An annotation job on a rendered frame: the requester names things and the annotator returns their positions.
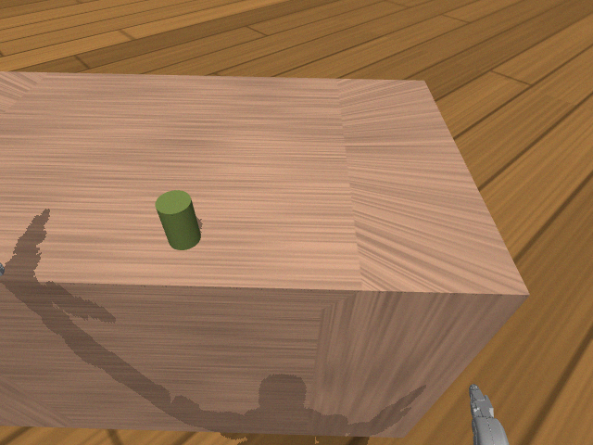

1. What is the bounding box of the right robot hand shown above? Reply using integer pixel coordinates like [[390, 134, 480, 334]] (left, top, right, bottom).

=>
[[469, 384, 510, 445]]

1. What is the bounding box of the can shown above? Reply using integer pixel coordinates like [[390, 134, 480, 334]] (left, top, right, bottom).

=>
[[155, 190, 201, 250]]

